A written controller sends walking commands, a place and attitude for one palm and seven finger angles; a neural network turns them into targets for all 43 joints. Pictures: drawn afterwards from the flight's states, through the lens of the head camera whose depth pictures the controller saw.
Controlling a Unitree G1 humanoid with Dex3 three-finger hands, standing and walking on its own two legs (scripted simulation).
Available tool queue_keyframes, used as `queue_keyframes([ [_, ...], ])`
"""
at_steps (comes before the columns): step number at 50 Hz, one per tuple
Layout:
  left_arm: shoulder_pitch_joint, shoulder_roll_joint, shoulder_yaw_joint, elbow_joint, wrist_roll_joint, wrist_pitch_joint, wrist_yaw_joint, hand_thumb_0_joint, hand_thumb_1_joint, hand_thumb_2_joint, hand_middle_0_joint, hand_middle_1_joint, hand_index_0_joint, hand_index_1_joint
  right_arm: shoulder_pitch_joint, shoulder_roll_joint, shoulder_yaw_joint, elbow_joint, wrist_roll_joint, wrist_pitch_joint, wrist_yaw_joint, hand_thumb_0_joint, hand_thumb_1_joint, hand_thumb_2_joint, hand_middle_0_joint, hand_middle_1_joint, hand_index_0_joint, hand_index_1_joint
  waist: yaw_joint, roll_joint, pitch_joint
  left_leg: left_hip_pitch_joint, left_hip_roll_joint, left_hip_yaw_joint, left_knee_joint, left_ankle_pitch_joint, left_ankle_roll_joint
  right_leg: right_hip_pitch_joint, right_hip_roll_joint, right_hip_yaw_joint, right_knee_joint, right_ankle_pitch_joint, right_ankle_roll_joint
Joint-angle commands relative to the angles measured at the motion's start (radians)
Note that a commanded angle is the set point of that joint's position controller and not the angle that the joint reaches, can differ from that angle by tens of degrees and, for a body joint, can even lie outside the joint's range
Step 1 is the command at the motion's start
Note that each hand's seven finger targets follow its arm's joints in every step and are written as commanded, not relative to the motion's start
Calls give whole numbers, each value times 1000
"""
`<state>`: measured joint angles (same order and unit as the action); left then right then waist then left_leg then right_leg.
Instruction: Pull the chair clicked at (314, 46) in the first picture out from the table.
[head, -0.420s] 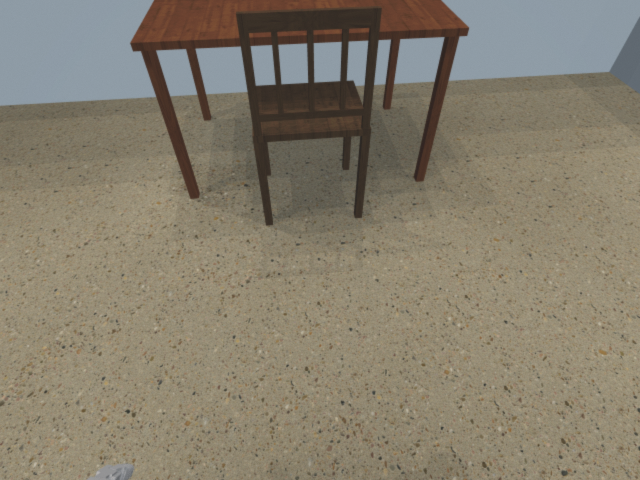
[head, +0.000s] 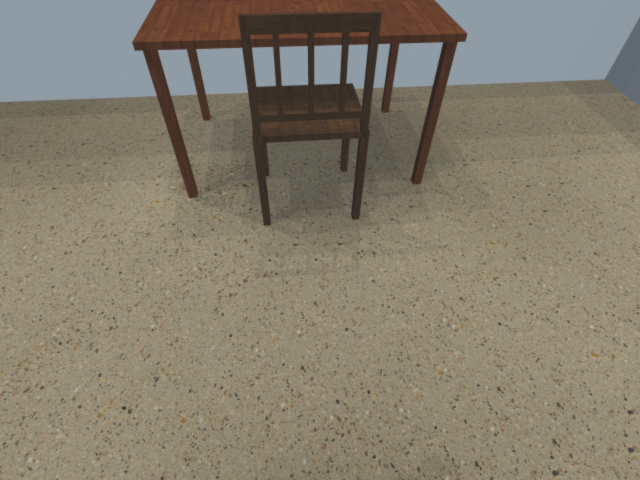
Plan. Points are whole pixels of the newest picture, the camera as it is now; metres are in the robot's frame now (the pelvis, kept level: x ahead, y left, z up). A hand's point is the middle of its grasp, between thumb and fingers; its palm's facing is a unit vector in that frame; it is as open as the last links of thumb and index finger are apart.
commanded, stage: stand and wait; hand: left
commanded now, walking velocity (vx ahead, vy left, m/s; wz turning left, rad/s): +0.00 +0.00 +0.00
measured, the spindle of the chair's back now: (311, 75) +1.31 +0.11 -0.09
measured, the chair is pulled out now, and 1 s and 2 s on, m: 0.00 0.00 0.00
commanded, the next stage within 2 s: look at it before walking up in 0.40 s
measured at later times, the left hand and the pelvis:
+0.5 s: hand out of the picture +0.07 +0.25 -0.15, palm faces -0.03 -0.94 -0.33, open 7.4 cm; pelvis -0.01 +0.00 +0.00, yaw +0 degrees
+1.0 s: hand out of the picture +0.07 +0.25 -0.15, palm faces -0.03 -0.94 -0.33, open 7.4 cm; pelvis +0.00 +0.00 +0.00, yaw +0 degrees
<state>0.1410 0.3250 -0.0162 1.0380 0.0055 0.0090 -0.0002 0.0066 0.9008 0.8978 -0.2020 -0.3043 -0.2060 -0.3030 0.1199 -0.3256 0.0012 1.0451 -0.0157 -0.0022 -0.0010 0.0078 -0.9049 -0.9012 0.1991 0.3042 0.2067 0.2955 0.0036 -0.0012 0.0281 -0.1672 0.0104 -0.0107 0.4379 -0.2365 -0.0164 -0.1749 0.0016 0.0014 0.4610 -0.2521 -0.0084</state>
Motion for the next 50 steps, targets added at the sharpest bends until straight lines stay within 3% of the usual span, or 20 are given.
queue_keyframes([
  [1,-47,215,53,-57,3,-31,11,0,900,900,-200,-300,-200,-300,-46,-200,-41,-53,2,-31,-15,0,-900,-900,200,300,200,300,-3,-5,-75,17,98,-74,-70,143,45,4,-119,109,-105,123,-32],
  [21,-38,217,46,-16,5,-29,10,0,900,900,-200,-300,-200,-300,-33,-210,-35,-3,5,-31,-12,0,-900,-900,200,300,200,300,0,-12,-41,13,105,-87,-114,116,45,-5,-117,108,-133,82,-24],
  [50,-28,214,46,-10,6,-33,11,0,900,900,-200,-300,-200,-300,-41,-208,-34,3,8,-30,-11,0,-900,-900,200,300,200,300,-1,-6,-58,51,111,-79,-123,161,42,16,-121,107,-146,147,-21],
])
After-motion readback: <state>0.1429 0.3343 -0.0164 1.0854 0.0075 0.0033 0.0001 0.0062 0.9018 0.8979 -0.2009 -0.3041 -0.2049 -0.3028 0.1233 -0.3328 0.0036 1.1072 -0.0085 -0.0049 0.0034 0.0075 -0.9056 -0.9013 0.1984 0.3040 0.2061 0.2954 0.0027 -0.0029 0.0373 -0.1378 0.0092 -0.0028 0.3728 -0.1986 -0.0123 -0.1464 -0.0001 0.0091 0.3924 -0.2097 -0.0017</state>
